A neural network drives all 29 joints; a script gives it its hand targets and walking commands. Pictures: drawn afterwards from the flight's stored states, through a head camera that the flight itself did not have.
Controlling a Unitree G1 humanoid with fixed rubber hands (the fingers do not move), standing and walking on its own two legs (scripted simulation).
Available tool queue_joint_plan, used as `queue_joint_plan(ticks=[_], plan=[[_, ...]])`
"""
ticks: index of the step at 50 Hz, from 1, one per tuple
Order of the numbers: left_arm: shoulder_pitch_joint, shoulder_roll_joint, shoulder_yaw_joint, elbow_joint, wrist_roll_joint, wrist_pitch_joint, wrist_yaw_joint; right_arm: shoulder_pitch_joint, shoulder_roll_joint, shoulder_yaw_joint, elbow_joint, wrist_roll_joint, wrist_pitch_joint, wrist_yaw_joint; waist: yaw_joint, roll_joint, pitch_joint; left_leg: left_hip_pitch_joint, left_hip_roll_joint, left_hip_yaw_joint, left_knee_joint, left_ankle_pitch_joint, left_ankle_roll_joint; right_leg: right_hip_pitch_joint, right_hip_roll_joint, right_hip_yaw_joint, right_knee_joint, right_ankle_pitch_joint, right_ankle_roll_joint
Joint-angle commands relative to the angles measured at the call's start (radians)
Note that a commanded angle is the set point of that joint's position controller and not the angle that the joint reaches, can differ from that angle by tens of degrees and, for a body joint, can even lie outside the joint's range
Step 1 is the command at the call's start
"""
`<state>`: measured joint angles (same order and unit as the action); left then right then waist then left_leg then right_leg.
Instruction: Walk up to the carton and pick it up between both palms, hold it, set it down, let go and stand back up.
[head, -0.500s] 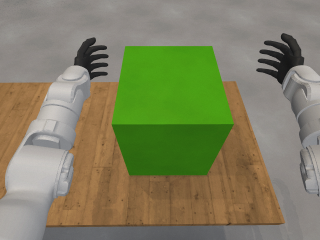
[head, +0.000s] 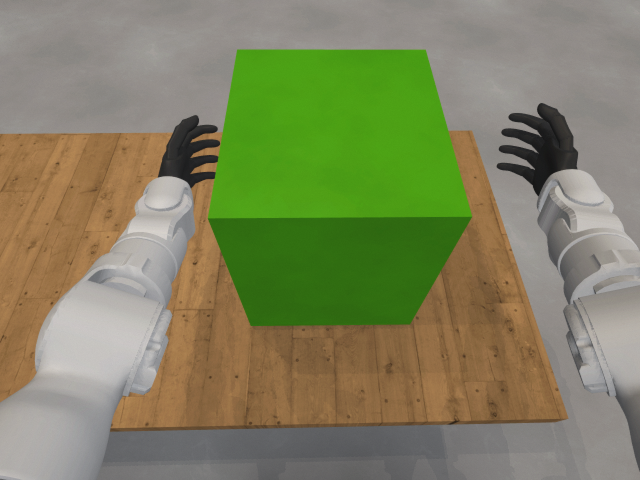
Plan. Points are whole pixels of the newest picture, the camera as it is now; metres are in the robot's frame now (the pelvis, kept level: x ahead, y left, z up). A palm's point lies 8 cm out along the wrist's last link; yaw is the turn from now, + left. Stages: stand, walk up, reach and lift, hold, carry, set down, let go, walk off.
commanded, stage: reach and lift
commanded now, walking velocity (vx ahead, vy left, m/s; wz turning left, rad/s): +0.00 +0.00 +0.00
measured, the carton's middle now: (331, 199) +0.50 +0.03 +0.02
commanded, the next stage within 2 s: none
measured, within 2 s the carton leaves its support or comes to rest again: neither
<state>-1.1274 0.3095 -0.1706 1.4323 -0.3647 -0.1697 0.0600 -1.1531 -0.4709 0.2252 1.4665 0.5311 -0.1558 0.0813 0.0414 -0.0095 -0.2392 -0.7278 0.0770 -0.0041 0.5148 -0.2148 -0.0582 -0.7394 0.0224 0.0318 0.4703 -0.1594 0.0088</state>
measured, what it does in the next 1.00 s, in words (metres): stands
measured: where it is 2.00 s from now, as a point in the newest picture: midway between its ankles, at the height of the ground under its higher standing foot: outside the picture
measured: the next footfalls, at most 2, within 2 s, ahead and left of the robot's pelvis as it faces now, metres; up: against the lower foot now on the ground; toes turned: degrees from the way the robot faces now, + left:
none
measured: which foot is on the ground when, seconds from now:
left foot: down 0.00-1.00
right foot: down 0.00-1.00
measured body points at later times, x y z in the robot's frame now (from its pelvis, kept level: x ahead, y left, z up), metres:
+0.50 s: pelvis +0.00 +0.00 -0.01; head +0.12 +0.00 +0.42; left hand +0.48 +0.20 +0.05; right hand +0.50 -0.21 +0.07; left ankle -0.01 +0.15 -0.73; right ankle +0.01 -0.12 -0.73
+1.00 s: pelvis +0.00 +0.00 -0.01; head +0.11 +0.00 +0.43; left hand +0.48 +0.20 +0.06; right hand +0.50 -0.18 +0.07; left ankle -0.01 +0.15 -0.73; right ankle +0.01 -0.12 -0.73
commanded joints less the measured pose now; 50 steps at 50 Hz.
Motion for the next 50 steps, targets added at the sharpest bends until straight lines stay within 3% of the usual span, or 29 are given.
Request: queue_joint_plan(ticks=[1, 15, 19, 27, 31, 38, 50], plan=[[-0.389, 0.128, 0.01, -0.066, -0.004, -0.099, -0.01, -0.349, -0.159, -0.001, -0.075, 0.015, -0.079, 0.0, -0.005, 0.023, -0.637, 0.287, -0.059, 0.08, 0.062, 0.371, -0.013, 0.242, 0.037, -0.074, 0.062, 0.3, 0.015], [-0.369, 0.153, 0.075, -0.027, -0.003, -0.174, -0.032, -0.388, -0.103, 0.021, -0.184, 0.002, -0.125, -0.042, -0.011, -0.118, -0.73, 0.017, -0.083, 0.101, 0.095, 0.271, 0.021, 0.456, 0.018, -0.04, 0.163, 0.528, 0.055], [-0.372, 0.136, 0.09, -0.029, 0.015, -0.179, -0.032, -0.383, -0.078, 0.012, -0.175, -0.013, -0.125, -0.05, -0.013, -0.1, -0.726, 0.031, -0.082, 0.1, 0.096, 0.271, 0.016, 0.443, 0.02, -0.044, 0.158, 0.502, 0.052], [-0.417, 0.058, 0.069, -0.069, 0.039, -0.17, 0.008, -0.383, -0.071, -0.052, -0.103, -0.056, -0.13, -0.043, -0.021, 0.033, -0.702, 0.267, -0.057, 0.079, 0.119, 0.385, -0.033, 0.199, 0.046, -0.094, 0.101, 0.325, 0.017], [-0.416, 0.021, 0.075, -0.07, 0.064, -0.156, 0.028, -0.38, -0.073, -0.088, -0.07, -0.084, -0.128, -0.045, -0.019, 0.065, -0.674, 0.336, -0.047, 0.066, 0.118, 0.421, -0.049, 0.141, 0.05, -0.104, 0.081, 0.294, 0.01], [-0.403, -0.018, 0.102, -0.074, 0.094, -0.156, 0.038, -0.377, -0.029, -0.108, -0.07, -0.116, -0.127, -0.054, -0.02, 0.044, -0.66, 0.336, -0.049, 0.067, 0.107, 0.454, -0.05, 0.181, 0.046, -0.098, 0.066, 0.351, 0.013], [-0.397, -0.035, 0.144, -0.021, 0.116, -0.202, 0.02, -0.388, 0.066, -0.149, -0.134, -0.197, -0.135, -0.088, -0.036, -0.032, -0.669, 0.197, -0.073, 0.088, 0.081, 0.364, -0.021, 0.326, 0.022, -0.067, 0.073, 0.437, 0.028]])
